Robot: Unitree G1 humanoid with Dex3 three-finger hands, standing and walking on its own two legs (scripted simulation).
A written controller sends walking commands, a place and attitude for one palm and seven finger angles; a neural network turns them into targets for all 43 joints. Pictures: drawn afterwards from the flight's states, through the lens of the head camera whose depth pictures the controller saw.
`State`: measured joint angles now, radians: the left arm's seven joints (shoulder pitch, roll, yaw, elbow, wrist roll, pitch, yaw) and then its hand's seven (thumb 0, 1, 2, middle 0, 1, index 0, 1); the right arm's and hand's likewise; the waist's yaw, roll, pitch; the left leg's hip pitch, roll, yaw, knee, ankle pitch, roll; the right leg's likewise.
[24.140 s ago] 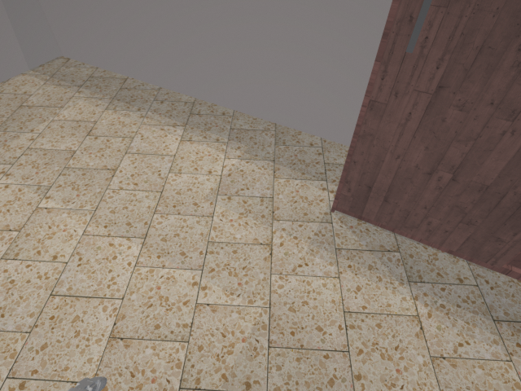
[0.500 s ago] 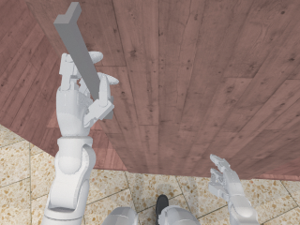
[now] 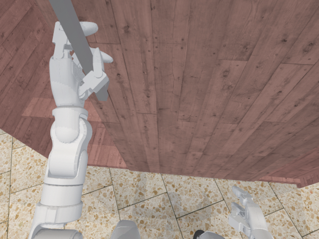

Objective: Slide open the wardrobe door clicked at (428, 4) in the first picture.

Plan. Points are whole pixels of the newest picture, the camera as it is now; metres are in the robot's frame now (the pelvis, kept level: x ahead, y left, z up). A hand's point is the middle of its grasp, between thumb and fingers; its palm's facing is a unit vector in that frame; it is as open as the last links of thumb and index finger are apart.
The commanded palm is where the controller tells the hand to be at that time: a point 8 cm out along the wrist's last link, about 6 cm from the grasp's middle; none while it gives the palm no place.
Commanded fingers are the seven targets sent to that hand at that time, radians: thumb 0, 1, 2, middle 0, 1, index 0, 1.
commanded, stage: step sideways, sliding the door along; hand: left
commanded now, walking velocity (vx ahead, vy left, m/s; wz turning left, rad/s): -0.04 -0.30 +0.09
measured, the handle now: (88, 50) +0.40 +0.20 +0.22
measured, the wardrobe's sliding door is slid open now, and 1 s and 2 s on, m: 0.44 0.64 0.64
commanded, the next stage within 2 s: stop walking and hold the door there in 1.28 s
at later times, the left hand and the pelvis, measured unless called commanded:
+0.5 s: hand (173, 78) +0.37 +0.04 +0.20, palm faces +0.26 -0.96 -0.08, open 6.3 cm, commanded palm +0.34 +0.02 +0.20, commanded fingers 0.00 0.90 0.90 -0.45 -1.40 -0.45 -1.40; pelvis -0.01 -0.15 -0.01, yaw +4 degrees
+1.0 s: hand (216, 77) +0.38 -0.04 +0.20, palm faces +0.39 -0.92 -0.07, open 6.3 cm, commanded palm +0.35 -0.07 +0.19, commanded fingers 0.00 0.90 0.90 -0.45 -1.40 -0.45 -1.40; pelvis +0.00 -0.28 +0.00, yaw +4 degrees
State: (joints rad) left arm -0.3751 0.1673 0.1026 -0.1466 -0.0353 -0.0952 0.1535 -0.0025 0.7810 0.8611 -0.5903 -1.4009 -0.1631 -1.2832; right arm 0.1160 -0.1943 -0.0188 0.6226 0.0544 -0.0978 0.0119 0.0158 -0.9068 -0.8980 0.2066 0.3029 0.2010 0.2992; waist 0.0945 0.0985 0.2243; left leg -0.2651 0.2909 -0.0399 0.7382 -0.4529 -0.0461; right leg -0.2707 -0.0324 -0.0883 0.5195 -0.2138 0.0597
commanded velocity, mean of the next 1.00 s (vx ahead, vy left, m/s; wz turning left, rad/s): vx -0.10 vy -0.29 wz -0.06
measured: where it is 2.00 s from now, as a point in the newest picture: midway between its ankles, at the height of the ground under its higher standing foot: outside the picture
